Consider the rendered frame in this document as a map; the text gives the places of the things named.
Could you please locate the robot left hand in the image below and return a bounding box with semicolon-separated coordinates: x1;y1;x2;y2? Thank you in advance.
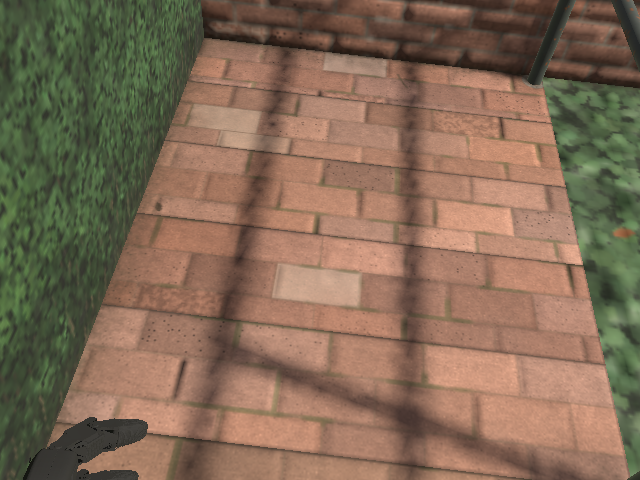
23;417;148;480

